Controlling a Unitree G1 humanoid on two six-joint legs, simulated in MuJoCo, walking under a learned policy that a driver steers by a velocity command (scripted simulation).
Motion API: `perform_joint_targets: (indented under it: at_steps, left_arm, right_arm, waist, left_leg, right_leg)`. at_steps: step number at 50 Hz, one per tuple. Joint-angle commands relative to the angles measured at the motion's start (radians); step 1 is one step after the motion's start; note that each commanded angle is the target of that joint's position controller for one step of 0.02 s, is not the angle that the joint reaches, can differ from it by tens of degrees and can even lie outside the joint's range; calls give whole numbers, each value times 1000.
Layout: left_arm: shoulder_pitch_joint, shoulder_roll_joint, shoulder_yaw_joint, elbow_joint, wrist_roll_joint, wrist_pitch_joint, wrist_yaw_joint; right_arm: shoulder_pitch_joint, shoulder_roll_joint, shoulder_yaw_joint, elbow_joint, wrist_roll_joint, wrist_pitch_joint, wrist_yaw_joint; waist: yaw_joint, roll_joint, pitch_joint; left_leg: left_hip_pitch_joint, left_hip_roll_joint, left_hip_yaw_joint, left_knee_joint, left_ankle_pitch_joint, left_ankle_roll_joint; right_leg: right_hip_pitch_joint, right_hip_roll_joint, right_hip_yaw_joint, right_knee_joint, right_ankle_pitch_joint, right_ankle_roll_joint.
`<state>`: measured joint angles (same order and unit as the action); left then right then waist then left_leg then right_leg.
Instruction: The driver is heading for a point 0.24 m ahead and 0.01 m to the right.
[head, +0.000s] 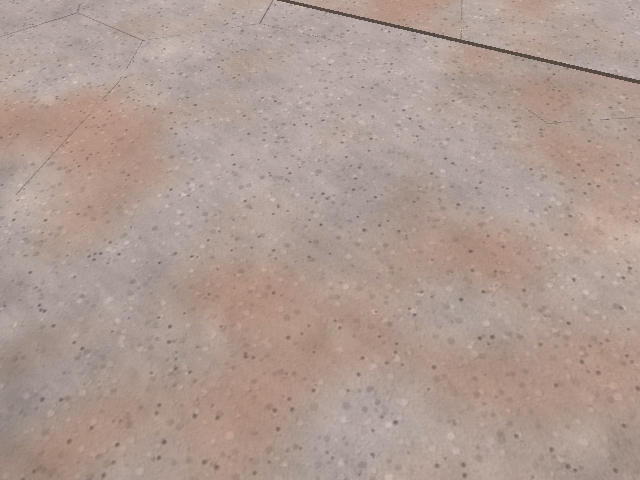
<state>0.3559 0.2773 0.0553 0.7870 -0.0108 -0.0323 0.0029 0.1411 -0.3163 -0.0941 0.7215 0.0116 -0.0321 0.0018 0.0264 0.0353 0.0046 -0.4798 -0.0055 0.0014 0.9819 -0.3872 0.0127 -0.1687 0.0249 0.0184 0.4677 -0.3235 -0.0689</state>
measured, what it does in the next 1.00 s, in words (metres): walks ahead: left foot, then right foot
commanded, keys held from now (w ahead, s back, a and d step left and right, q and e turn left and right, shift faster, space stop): no key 1.00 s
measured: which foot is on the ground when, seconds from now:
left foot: up 0.00-0.28, down 0.30-1.00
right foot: down 0.00-0.32, up 0.34-0.56, down 0.58-1.00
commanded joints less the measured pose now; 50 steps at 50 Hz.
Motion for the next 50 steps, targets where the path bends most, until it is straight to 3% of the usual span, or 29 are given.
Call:
perform_joint_targets:
  at_steps: [1, 4, 6, 9, 11, 13, 14, 15, 16, 17, 18, 19, 20, 21, 22, 24, 27, 28, 29, 30, 31, 32, 33, 35, 38, 50]
  left_arm:
    - [-23, 155, 30, -82, 2, -29, 19]
    - [-14, 161, 33, -85, 11, -18, 33]
    - [4, 172, 38, -81, 8, -4, 36]
    - [32, 179, 40, -69, 3, 9, 32]
    - [19, 175, 39, -68, 1, 11, 29]
    - [-10, 168, 37, -70, -2, 10, 30]
    - [-30, 160, 34, -73, -5, 9, 30]
    - [-14, 139, 27, -76, 4, 2, 29]
    - [50, 93, 9, -99, 32, -5, 28]
    - [122, 61, -3, -76, 26, -1, 26]
    - [85, 145, 18, -67, 4, 14, 24]
    - [21, 159, 26, -75, -7, 31, 27]
    - [-17, 149, 25, -77, 0, 47, 32]
    - [-27, 136, 26, -76, 7, 64, 37]
    - [-15, 111, 20, -72, 6, 75, 39]
    - [-5, 69, 5, -57, 13, 72, 40]
    - [22, 64, 5, -25, 20, 61, 35]
    - [3, 70, 5, -31, 33, 61, 33]
    - [-38, 100, 7, -55, 45, 61, 35]
    - [-78, 162, 19, -66, 36, 61, 39]
    - [-100, 129, 14, -62, 34, 52, 35]
    - [-117, 94, 3, -64, 38, 40, 33]
    - [-124, 85, 0, -61, 40, 28, 31]
    - [-108, 80, -1, -54, 33, 6, 28]
    - [-70, 87, -1, -40, 23, -1, 27]
    - [-75, 74, -4, 10, 19, 10, 24]
  right_arm:
    - [-134, -81, -20, -88, -16, -52, 10]
    - [-131, -32, -3, -74, -21, -51, 12]
    - [-157, -9, 10, -78, -16, -46, 19]
    - [-191, -25, 12, -89, -4, -42, 32]
    - [-181, -47, 7, -89, -5, -48, 37]
    - [-120, -76, -5, -71, -12, -59, 37]
    - [-55, -88, -12, -50, -21, -67, 33]
    - [8, -129, -21, -39, -34, -76, 25]
    - [88, -196, -28, -37, -56, -77, 17]
    - [129, -119, -5, -9, -52, -62, 21]
    - [104, -71, 12, -4, -20, -53, 28]
    - [32, -56, 19, -8, -10, -44, 27]
    - [-24, -36, 30, -11, -13, -35, 26]
    - [-77, -28, 37, -14, -18, -27, 25]
    - [-112, -43, 33, -10, -26, -17, 23]
    - [-123, -55, 28, -1, -33, -6, 14]
    - [-122, -54, 32, 17, -16, 2, 1]
    - [-101, -29, 42, 30, -15, 2, 0]
    - [-76, -8, 52, 44, -23, 2, 2]
    - [-48, -22, 46, 47, -30, 5, 2]
    - [-72, -21, 48, 49, -33, 6, 0]
    - [-77, -20, 48, 52, -28, 6, -2]
    - [-66, -17, 48, 64, -23, 5, -6]
    - [-40, -25, 46, 86, -20, 3, -9]
    - [-35, -22, 46, 115, -14, 2, -8]
    - [-40, -44, 39, 234, -7, 37, -25]
  waist:
    - [3, -127, 59]
    - [3, -128, 22]
    - [23, -150, 14]
    - [48, -166, 24]
    - [41, -170, 26]
    - [6, -179, 1]
    - [-35, -168, -31]
    - [-59, -129, -102]
    - [-42, 34, -260]
    - [-35, 208, -381]
    - [-44, 129, -317]
    - [-34, 84, -202]
    - [-23, 54, -135]
    - [-1, 56, -79]
    - [21, 91, -49]
    - [15, 124, -54]
    - [32, 85, -101]
    - [29, 65, -94]
    - [8, 22, -55]
    - [-45, -74, 4]
    - [-38, -112, 34]
    - [-38, -118, 47]
    - [-43, -125, 42]
    - [-40, -116, 10]
    - [-26, -72, -34]
    - [-30, -38, -32]
  left_leg:
    - [-313, 45, -47, -41, 180, -29]
    - [-184, 19, -6, -183, 283, -68]
    - [-91, 6, 12, -284, 341, -74]
    - [-32, -1, 15, -370, 371, -61]
    - [-11, -2, 5, -416, 355, -37]
    - [60, -13, 7, -480, 349, -4]
    - [160, -27, 23, -561, 441, 22]
    - [323, 41, -35, -573, 688, 61]
    - [636, 245, -247, -473, 1049, 177]
    - [726, 409, -462, -507, 1121, 327]
    - [619, 380, -471, -568, 862, 321]
    - [526, 337, -396, -604, 651, 277]
    - [427, 296, -342, -645, 504, 242]
    - [316, 262, -293, -685, 379, 213]
    - [225, 221, -245, -714, 297, 189]
    - [172, 186, -184, -720, 295, 188]
    - [146, 172, -147, -685, 167, 164]
    - [117, 148, -135, -680, 47, 119]
    - [85, 115, -117, -659, -68, 61]
    - [123, 54, -61, -641, -95, 15]
    - [216, 36, -35, -600, -17, -7]
    - [253, 38, -37, -567, 45, -4]
    - [267, 42, -39, -548, 97, 8]
    - [270, 43, -36, -521, 224, 22]
    - [292, 47, -35, -497, 362, 23]
    - [346, 53, -42, -485, 462, 9]
  right_leg:
    - [200, -246, 346, -300, 96, -152]
    - [156, -184, 173, -228, 568, -115]
    - [101, -160, 120, -197, 638, -95]
    - [78, -184, 145, -170, 620, -98]
    - [98, -207, 178, -137, 621, -97]
    - [129, -208, 203, -64, 666, -80]
    - [131, -176, 190, 9, 732, -58]
    - [88, -124, 167, 114, 695, -17]
    - [-106, -41, 144, 335, 356, 41]
    - [-210, 39, 153, 561, -339, 96]
    - [-242, 16, 185, 646, -395, 117]
    - [-297, -19, 155, 678, -353, 130]
    - [-300, -45, 125, 638, -314, 138]
    - [-258, -73, 110, 553, -282, 147]
    - [-188, -79, 84, 446, -255, 152]
    - [-87, -68, 38, 300, -193, 149]
    - [64, -51, -4, 63, 108, 118]
    - [99, -55, 4, 15, 154, 101]
    - [82, -110, 75, -27, 172, 73]
    - [-60, -133, 107, -43, -11, 32]
    - [-179, -112, 99, -72, -173, 20]
    - [-210, -104, 94, -90, -175, 33]
    - [-200, -101, 89, -88, -109, 49]
    - [-139, -96, 79, -52, 57, 66]
    - [-79, -87, 63, -12, 200, 65]
    - [-36, -74, 39, -18, 346, 54]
